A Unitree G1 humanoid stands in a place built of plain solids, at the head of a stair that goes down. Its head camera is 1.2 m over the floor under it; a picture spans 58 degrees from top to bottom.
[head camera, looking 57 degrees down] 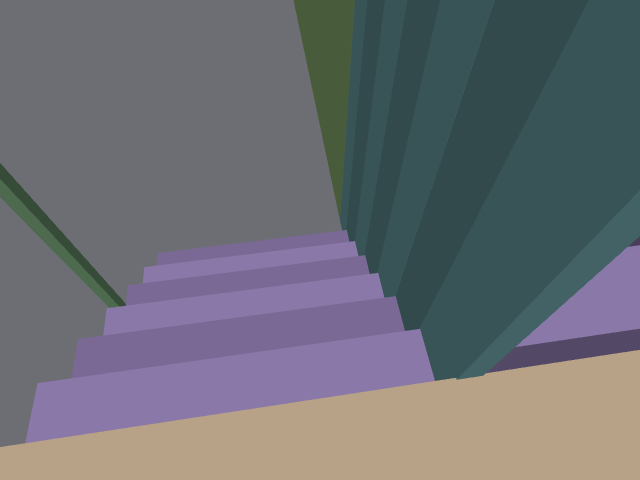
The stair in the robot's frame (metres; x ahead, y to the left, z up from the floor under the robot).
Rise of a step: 0.20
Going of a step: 0.22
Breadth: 1.25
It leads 8 degrees to the left of straight ahead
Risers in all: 7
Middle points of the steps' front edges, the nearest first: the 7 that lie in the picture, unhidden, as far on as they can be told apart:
0.24 0.25 0.00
0.46 0.28 -0.20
0.68 0.31 -0.40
0.90 0.34 -0.60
1.12 0.38 -0.80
1.33 0.41 -1.00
1.55 0.44 -1.20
